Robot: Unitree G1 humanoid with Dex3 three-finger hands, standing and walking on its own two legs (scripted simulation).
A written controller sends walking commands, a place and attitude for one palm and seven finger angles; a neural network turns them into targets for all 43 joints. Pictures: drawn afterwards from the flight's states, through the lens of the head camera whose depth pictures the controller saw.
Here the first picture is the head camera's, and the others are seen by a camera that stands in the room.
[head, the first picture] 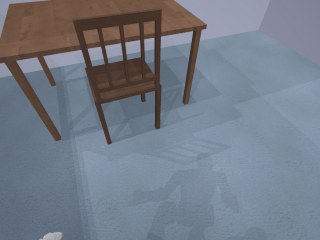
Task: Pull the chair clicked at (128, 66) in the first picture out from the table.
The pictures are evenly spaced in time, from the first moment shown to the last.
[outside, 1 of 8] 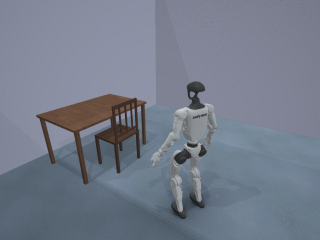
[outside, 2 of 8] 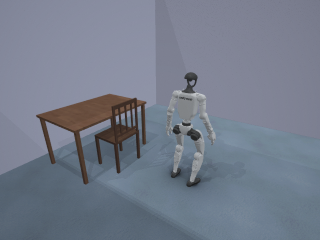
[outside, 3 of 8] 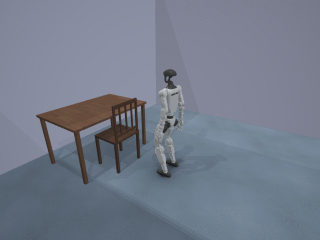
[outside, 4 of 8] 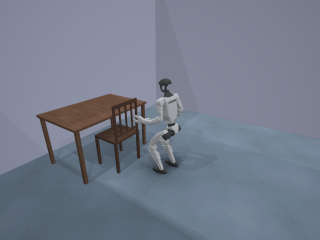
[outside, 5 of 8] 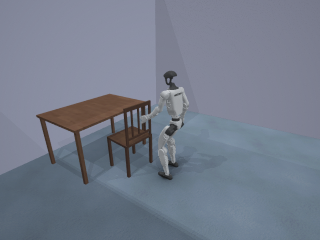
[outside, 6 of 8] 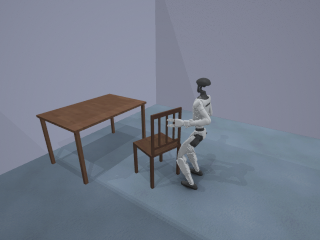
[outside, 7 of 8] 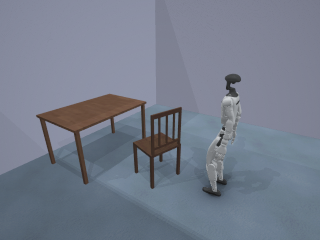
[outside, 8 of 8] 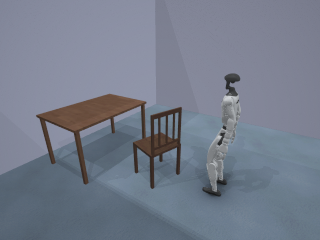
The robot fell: no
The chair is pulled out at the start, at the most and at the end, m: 0.00 0.59 0.59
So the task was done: yes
